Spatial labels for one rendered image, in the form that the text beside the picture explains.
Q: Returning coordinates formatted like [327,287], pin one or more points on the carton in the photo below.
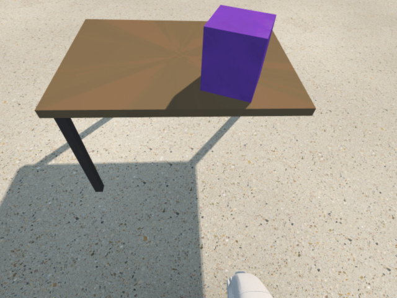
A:
[235,43]

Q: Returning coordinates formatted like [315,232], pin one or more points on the right robot thigh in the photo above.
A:
[245,285]

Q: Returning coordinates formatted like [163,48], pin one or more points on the table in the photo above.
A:
[152,68]

